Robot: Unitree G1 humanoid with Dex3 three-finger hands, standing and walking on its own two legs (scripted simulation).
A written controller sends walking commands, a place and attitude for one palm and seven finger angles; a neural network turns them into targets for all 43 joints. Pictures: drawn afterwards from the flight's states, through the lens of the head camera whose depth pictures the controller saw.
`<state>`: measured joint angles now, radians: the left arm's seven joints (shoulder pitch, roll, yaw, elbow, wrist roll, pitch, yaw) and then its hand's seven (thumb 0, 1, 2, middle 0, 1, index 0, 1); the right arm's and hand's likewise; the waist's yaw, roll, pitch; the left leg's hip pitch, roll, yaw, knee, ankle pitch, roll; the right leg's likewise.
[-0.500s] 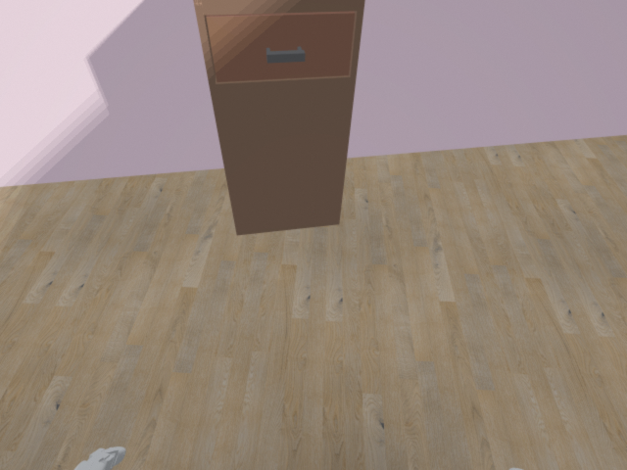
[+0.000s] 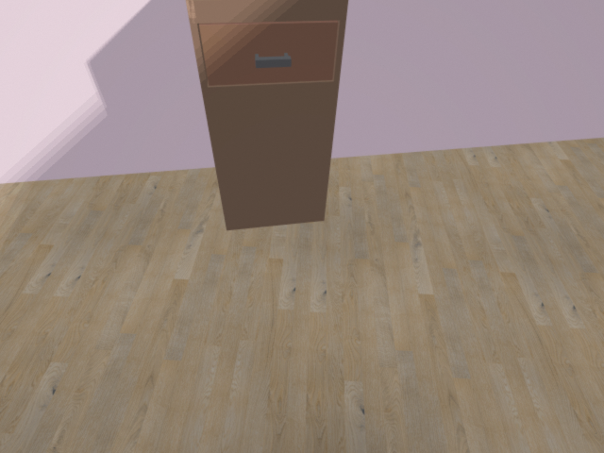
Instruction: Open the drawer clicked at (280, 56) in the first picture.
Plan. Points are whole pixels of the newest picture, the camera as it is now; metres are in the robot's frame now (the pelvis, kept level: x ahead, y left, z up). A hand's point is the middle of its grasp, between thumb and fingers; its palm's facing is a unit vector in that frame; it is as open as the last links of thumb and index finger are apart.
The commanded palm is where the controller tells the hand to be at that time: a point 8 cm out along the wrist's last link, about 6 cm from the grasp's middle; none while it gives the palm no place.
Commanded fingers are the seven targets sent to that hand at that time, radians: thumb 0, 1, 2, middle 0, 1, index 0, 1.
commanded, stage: stand and wait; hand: left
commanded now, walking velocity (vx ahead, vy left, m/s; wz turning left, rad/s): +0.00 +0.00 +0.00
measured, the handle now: (272, 59) +1.17 +0.16 +0.01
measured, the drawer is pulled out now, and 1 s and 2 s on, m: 0.00 0.00 0.00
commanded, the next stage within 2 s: look at it before walking up in 0.36 s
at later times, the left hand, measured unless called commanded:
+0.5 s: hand out of the picture +0.06 +0.24 -0.15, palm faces -0.03 -0.94 -0.33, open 7.4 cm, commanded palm none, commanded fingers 0.00 0.90 0.90 -0.20 -0.30 -0.20 -0.30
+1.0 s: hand out of the picture +0.06 +0.24 -0.15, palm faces -0.03 -0.94 -0.33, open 7.4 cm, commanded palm none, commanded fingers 0.00 0.90 0.90 -0.20 -0.30 -0.20 -0.30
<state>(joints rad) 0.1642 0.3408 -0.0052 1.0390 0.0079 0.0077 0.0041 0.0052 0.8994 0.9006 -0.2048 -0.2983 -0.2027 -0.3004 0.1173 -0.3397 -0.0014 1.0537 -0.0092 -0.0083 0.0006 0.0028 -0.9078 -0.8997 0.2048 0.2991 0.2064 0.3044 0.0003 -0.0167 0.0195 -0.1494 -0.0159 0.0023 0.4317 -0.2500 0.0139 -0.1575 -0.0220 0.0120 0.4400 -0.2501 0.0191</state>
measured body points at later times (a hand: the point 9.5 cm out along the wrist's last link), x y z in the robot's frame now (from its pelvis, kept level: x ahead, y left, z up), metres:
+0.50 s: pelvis -0.02 +0.00 +0.00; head -0.02 +0.00 +0.45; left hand +0.06 +0.29 -0.13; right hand +0.05 -0.30 -0.13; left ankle -0.01 +0.11 -0.74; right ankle -0.01 -0.13 -0.74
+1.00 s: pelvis -0.01 -0.01 +0.00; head -0.01 -0.01 +0.45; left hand +0.06 +0.29 -0.13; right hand +0.06 -0.31 -0.13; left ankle -0.01 +0.11 -0.74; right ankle -0.01 -0.13 -0.74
